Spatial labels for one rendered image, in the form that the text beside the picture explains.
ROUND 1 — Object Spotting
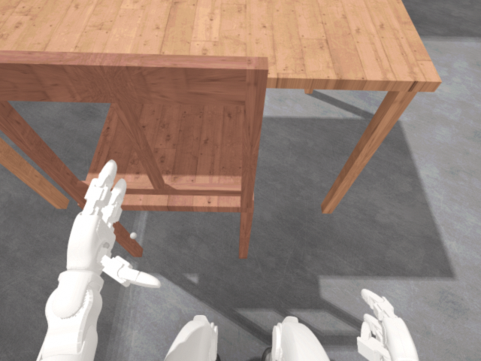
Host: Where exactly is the left robot forearm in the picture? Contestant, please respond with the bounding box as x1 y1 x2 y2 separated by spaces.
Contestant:
36 269 104 361

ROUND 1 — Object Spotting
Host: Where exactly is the right robot thigh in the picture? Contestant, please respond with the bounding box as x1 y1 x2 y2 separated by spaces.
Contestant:
272 322 330 361

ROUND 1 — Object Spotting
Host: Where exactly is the chair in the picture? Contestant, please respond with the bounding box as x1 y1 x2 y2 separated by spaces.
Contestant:
0 50 268 259

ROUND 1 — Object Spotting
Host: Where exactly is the left robot hand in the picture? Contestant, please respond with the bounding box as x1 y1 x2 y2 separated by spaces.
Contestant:
67 159 161 288

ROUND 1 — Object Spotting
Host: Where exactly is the right robot hand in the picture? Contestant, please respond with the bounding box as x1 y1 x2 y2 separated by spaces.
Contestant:
357 289 419 361

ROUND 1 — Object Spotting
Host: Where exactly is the left robot thigh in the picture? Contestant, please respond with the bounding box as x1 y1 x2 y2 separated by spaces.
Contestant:
164 320 218 361

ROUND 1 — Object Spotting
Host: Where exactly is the table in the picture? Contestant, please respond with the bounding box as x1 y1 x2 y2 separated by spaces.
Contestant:
0 0 442 214

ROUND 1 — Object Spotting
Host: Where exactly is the robot thigh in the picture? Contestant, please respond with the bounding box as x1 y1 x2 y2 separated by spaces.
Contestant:
164 320 218 361
272 322 330 361

